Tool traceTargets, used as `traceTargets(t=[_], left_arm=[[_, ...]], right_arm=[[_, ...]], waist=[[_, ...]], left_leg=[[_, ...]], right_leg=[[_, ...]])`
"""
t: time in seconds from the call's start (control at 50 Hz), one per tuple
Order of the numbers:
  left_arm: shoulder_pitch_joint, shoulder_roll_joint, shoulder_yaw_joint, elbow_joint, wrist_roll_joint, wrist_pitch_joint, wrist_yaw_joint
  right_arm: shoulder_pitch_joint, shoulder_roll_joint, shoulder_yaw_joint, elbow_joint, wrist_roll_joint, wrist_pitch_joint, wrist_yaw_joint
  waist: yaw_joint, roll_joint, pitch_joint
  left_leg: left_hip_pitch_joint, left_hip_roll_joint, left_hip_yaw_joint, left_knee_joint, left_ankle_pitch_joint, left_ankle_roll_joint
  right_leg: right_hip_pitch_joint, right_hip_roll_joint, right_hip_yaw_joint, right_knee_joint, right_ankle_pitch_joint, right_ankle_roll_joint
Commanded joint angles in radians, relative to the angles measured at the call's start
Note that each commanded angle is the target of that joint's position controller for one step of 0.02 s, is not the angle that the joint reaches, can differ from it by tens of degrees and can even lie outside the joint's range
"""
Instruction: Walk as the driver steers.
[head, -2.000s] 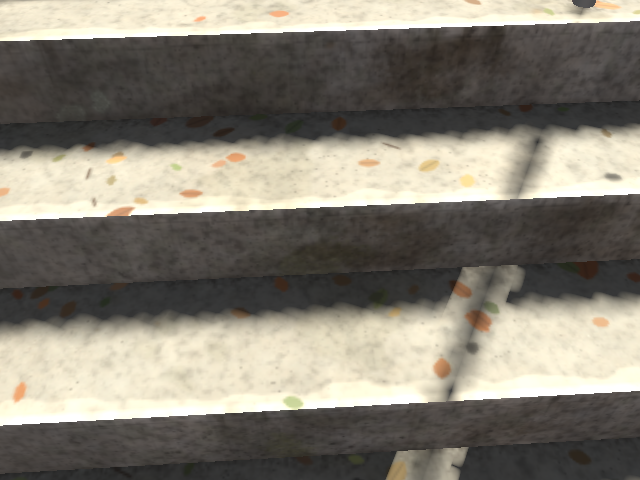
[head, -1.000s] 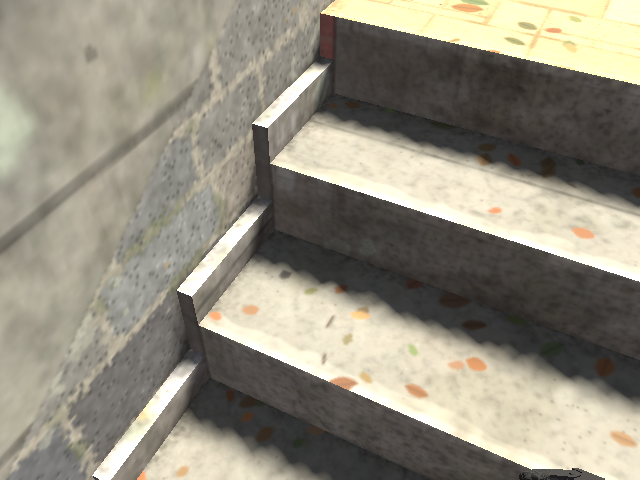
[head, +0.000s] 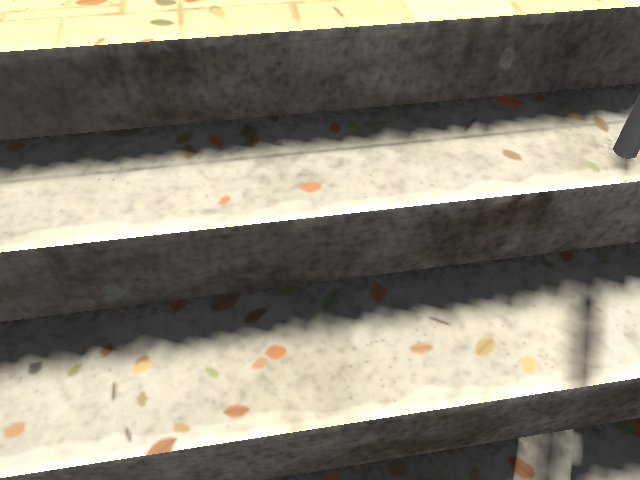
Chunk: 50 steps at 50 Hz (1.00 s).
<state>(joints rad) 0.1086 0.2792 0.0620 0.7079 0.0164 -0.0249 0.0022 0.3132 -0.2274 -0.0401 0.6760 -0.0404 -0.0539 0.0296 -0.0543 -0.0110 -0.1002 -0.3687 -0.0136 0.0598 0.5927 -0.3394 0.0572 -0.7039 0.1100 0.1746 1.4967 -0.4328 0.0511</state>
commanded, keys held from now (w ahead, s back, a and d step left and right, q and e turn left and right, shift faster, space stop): no key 0.32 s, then w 0.68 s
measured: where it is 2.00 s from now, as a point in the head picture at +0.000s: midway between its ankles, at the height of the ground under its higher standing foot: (361, 230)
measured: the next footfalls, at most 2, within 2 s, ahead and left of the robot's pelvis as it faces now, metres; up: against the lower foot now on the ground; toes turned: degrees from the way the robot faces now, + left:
right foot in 0.18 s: +0.04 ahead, -0.13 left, +0.00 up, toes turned -7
left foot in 0.92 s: +0.32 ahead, +0.07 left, +0.17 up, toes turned -1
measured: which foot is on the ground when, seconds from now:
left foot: down 0.00-0.56, up 0.58-0.90, down 0.92-1.00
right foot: up 0.00-0.16, down 0.18-0.94, up 0.96-1.00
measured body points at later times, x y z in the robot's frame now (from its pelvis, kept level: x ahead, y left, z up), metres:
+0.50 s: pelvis +0.03 -0.01 +0.00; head +0.04 +0.00 +0.45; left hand +0.19 +0.22 -0.12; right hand +0.11 -0.25 -0.12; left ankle -0.03 +0.09 -0.73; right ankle -0.01 -0.12 -0.72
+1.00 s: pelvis +0.21 -0.01 +0.08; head +0.22 -0.01 +0.53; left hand +0.21 +0.22 -0.07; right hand +0.42 -0.21 +0.00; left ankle +0.28 +0.07 -0.55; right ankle +0.03 -0.12 -0.58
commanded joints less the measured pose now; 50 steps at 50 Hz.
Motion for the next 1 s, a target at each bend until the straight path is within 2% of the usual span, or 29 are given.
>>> traceTargets(t=[0.02,0.06,0.1,0.14,0.2,0.22,0.26,0.36,0.42,0.48,0.5,0.52,0.54,0.56,0.58,0.6,0.64,0.7,0.78,0.8,0.82,0.86,0.88,0.9,0.92,0.94,0.96,0.98,1.0], left_arm=[[-0.066,0.022,0.012,-0.058,0.012,-0.023,0.027],[0.003,0.003,0.021,0.018,0.001,-0.034,0.003],[0.034,-0.014,0.02,0.072,-0.019,-0.019,-0.05],[-0.009,-0.026,0.011,0.063,-0.026,-0.003,-0.09],[-0.066,-0.007,-0.003,0.003,-0.037,-0.037,-0.044],[-0.16,0.043,-0.003,-0.045,-0.042,-0.052,-0.04],[-0.171,0.042,0.008,-0.047,-0.04,-0.05,-0.03],[0.013,-0.024,0.002,0.067,-0.044,-0.017,-0.061],[-0.042,0.021,0.035,0.054,-0.006,-0.012,-0.045],[-0.081,-0.015,0.025,0.005,0.004,-0.027,-0.012],[0.016,-0.113,-0.01,0.009,0.021,-0.043,-0.022],[0.04,-0.108,-0.014,0.03,0.028,-0.046,-0.019],[0.073,0.009,0.037,0.05,-0.003,-0.051,-0.006],[0.171,-0.012,0.027,0.044,0.028,-0.046,0.002],[0.301,0.073,0.059,0.074,0.041,-0.033,0.014],[0.583,0.172,0.087,0.169,0.019,-0.022,0.005],[0.708,0.11,0.054,0.309,0.119,-0.005,-0.046],[0.504,-0.148,-0.074,0.355,0.104,0.002,-0.094],[0.248,-0.05,-0.075,0.323,0.17,-0.038,-0.057],[0.318,0.021,-0.05,0.333,-0.008,-0.093,-0.002],[0.269,-0.004,-0.078,0.313,0.102,-0.049,-0.056],[0.28,0.177,-0.035,0.292,0.04,-0.054,-0.103],[0.357,0.134,-0.013,0.298,-0.066,-0.066,0.014],[0.354,0.248,-0.015,0.307,0.017,-0.073,-0.077],[0.384,0.217,0.003,0.323,0.041,-0.066,-0.12],[0.418,0.142,0.011,0.301,0.087,-0.051,-0.148],[0.431,0.035,-0.016,0.285,0.115,-0.033,-0.188],[0.28,0.023,0.018,0.193,0.011,-0.084,-0.097],[0.167,-0.085,-0.011,0.098,0.037,-0.095,-0.068]], right_arm=[[-0.206,0.099,0.076,-0.095,0.037,-0.023,0.023],[-0.151,0.099,0.091,-0.084,0.086,-0.046,0.056],[-0.167,-0.018,0.053,-0.07,0.121,-0.062,0.093],[-0.081,-0.118,0.007,-0.004,0.088,-0.039,0.115],[-0.107,0.038,0.046,-0.012,0.088,-0.037,0.105],[-0.012,0.02,0.031,-0.025,0.058,-0.048,0.066],[-0.087,-0.037,0.004,-0.057,0.034,-0.055,0.027],[-0.037,0.053,0.017,0.0,0.043,-0.036,0.081],[0.023,-0.071,-0.036,0.05,0.002,-0.023,0.061],[-0.018,-0.073,-0.025,0.061,0.007,-0.026,0.025],[-0.081,-0.108,-0.033,0.026,0.051,-0.017,-0.046],[-0.128,-0.068,-0.019,0.017,0.055,-0.021,-0.067],[-0.132,-0.056,-0.011,0.026,0.005,-0.008,-0.007],[-0.164,-0.056,-0.021,-0.005,0.076,-0.028,-0.047],[-0.195,-0.035,-0.009,-0.019,0.094,-0.038,-0.058],[-0.058,0.015,0.014,0.049,-0.005,-0.037,0.033],[-0.093,0.038,0.0,0.099,0.002,-0.034,0.08],[-0.217,0.117,0.053,-0.053,-0.027,0.016,0.093],[-0.374,0.077,0.103,-0.183,0.031,0.052,0.067],[-0.529,0.102,0.092,-0.216,0.034,0.044,-0.023],[-0.608,-0.001,0.111,-0.258,0.053,0.074,0.017],[-0.436,0.049,0.113,-0.182,0.035,0.09,0.077],[-0.124,0.083,0.087,-0.031,0.03,0.065,-0.038],[-0.25,0.033,0.108,-0.107,0.035,0.084,0.056],[-0.174,-0.046,0.06,-0.093,0.027,0.09,0.05],[0.062,-0.112,0.044,0.015,0.014,0.099,0.044],[0.347,-0.174,0.025,0.106,-0.007,0.111,0.026],[0.173,-0.197,-0.034,0.159,-0.001,0.065,-0.079],[0.054,-0.147,-0.026,0.174,0.003,0.04,-0.102]], waist=[[0.104,-0.014,-0.019],[0.092,0.047,0.013],[0.111,0.075,0.06],[0.084,0.111,0.083],[0.082,0.059,-0.004],[-0.02,-0.018,-0.029],[0.017,0.003,-0.016],[0.065,0.015,0.073],[0.026,0.102,0.132],[0.023,0.131,0.159],[0.081,0.252,0.121],[0.101,0.184,0.113],[0.103,-0.059,-0.03],[0.151,0.034,0.038],[0.193,-0.136,-0.031],[0.269,-0.4,-0.128],[0.243,-0.155,0.135],[0.083,0.018,0.095],[-0.026,0.029,0.095],[0.049,0.068,0.283],[0.035,-0.011,0.011],[-0.063,-0.176,0.0],[-0.082,-0.016,-0.025],[-0.106,-0.28,-0.06],[-0.108,-0.245,-0.107],[-0.118,-0.078,-0.289],[-0.182,0.204,-0.4],[-0.102,0.299,-0.287],[-0.043,0.111,-0.117]], left_leg=[[0.074,0.196,-0.245,-0.194,0.265,0.149],[0.193,0.163,-0.219,-0.198,0.105,0.067],[0.07,0.116,-0.129,-0.231,-0.034,0.002],[-0.002,0.139,-0.187,-0.226,0.025,0.03],[0.14,0.222,-0.253,-0.132,0.18,0.044],[0.172,0.149,-0.167,-0.093,0.213,0.045],[0.238,0.116,-0.105,-0.051,0.257,0.055],[0.115,0.105,-0.077,-0.138,0.0,0.009],[0.133,0.2,-0.209,-0.244,-0.274,0.164],[0.151,0.374,-0.399,-0.355,-0.223,0.277],[0.183,0.239,-0.285,-0.316,0.058,0.181],[0.168,0.197,-0.18,-0.209,0.388,0.142],[0.079,0.29,-0.187,-0.189,0.271,0.186],[0.028,0.113,-0.059,0.055,0.631,0.091],[-0.195,0.054,0.028,0.281,0.438,0.029],[-0.439,-0.066,-0.033,0.737,-0.149,0.007],[-1.037,-0.159,-0.246,1.832,-0.156,0.154],[-1.237,-0.054,-0.245,1.919,-0.008,0.297],[-0.876,0.095,-0.041,1.347,0.1,0.239],[-0.829,0.039,0.058,1.301,-0.037,0.068],[-0.514,0.084,0.03,0.94,-0.111,0.149],[-0.342,-0.04,0.132,0.919,-0.075,0.065],[-0.278,-0.062,0.224,0.799,-0.249,0.08],[-0.338,-0.107,0.141,0.591,-0.125,0.075],[-0.206,-0.115,0.095,0.51,0.026,0.119],[0.151,-0.024,-0.235,0.408,0.319,0.236],[0.436,0.173,-0.739,0.006,0.131,0.386],[0.317,0.233,-0.92,-0.16,-0.159,0.38],[0.141,0.216,-0.841,-0.196,-0.45,0.3]], right_leg=[[-0.142,-0.057,0.031,0.066,0.084,0.014],[-0.09,-0.113,0.015,-0.282,0.033,0.107],[0.175,-0.152,-0.204,-0.672,-0.006,0.162],[0.377,-0.124,-0.254,-0.782,0.148,0.112],[0.388,-0.205,-0.115,-0.944,0.373,-0.004],[0.356,-0.193,-0.101,-0.891,0.464,-0.098],[0.236,-0.185,-0.092,-0.909,0.36,-0.136],[0.372,-0.168,-0.097,-1.007,0.142,-0.088],[0.248,-0.088,-0.205,-0.864,-0.031,-0.144],[0.177,-0.136,-0.207,-0.745,0.087,-0.168],[0.283,-0.115,-0.275,-0.904,0.078,-0.106],[0.399,-0.103,-0.262,-1.028,0.116,-0.098],[0.621,-0.094,-0.253,-0.873,0.248,-0.135],[0.689,-0.175,-0.145,-1.012,0.459,-0.123],[0.917,-0.296,0.033,-1.088,0.691,-0.178],[1.071,-0.448,0.327,-1.178,0.759,-0.491],[0.945,-0.471,0.303,-1.133,0.505,-0.471],[0.765,-0.428,0.065,-1.152,0.194,-0.323],[0.251,-0.315,-0.131,-1.431,0.083,-0.268],[0.221,-0.311,-0.124,-1.568,0.145,-0.246],[0.078,-0.334,-0.113,-1.655,0.216,-0.289],[0.203,-0.372,-0.148,-1.482,1.347,-0.372],[0.554,-0.313,-0.3,-1.273,1.745,-0.265],[0.583,-0.474,-0.128,-1.259,1.945,-0.371],[0.666,-0.406,-0.215,-1.056,2.164,-0.34],[0.361,-0.335,-0.166,-0.727,1.88,-0.309],[0.025,-0.148,-0.082,-0.43,0.814,-0.27],[0.018,-0.005,-0.112,0.129,0.283,-0.19],[-0.15,-0.036,-0.021,0.387,0.277,-0.174]])
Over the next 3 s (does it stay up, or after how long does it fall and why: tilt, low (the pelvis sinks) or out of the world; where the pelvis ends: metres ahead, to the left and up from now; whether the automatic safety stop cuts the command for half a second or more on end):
stays up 1.28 -0.09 0.70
